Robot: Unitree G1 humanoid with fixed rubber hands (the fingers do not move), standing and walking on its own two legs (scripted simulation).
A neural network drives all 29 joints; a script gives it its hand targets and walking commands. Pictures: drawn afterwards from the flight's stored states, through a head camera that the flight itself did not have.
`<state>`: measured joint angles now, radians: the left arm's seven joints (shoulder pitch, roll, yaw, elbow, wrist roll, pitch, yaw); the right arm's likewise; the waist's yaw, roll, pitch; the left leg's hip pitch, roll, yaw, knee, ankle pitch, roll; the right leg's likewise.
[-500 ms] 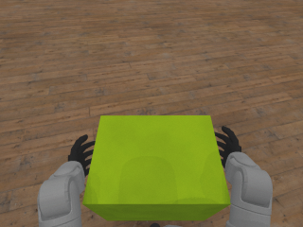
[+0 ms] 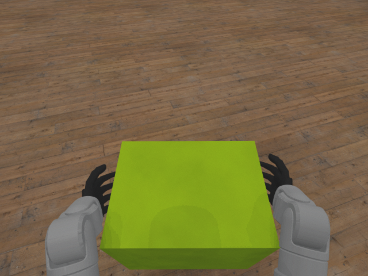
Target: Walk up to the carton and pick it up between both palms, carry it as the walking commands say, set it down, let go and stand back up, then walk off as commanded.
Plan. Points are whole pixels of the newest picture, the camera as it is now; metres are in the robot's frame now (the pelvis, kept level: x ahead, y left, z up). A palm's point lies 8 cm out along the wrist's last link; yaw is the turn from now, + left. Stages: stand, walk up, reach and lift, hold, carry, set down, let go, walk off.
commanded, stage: carry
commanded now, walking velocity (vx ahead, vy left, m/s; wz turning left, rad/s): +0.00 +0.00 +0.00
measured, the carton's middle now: (188, 208) +0.25 -0.01 +0.02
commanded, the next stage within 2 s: none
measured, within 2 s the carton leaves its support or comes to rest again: neither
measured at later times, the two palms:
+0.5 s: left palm (89, 208) +0.24 +0.18 +0.07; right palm (271, 190) +0.25 -0.18 +0.09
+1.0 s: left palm (89, 203) +0.25 +0.19 +0.07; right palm (266, 187) +0.26 -0.17 +0.08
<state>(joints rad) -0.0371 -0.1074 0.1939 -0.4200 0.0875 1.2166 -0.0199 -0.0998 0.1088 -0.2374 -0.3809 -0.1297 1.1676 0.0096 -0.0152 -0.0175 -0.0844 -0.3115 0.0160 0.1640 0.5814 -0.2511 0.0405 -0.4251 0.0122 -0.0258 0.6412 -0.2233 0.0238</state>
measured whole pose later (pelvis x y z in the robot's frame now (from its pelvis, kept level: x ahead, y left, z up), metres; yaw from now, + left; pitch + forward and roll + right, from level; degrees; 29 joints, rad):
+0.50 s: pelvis +0.00 +0.01 +0.00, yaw +0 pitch +1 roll +0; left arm -0.05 -0.11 0.20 -0.36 0.09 1.19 -0.02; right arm -0.12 0.09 -0.24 -0.33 -0.13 1.16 0.00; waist -0.02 -0.04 -0.07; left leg -0.34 0.03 0.17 0.60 -0.28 0.03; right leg -0.41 0.02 -0.01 0.57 -0.18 -0.04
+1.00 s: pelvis +0.00 +0.02 +0.00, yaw +0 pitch +1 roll +0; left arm -0.06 -0.11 0.20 -0.32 0.09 1.14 -0.01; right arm -0.13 0.09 -0.24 -0.27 -0.13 1.09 0.01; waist -0.02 -0.02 -0.06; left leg -0.34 0.03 0.17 0.60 -0.29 0.04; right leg -0.41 0.02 -0.01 0.57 -0.18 -0.03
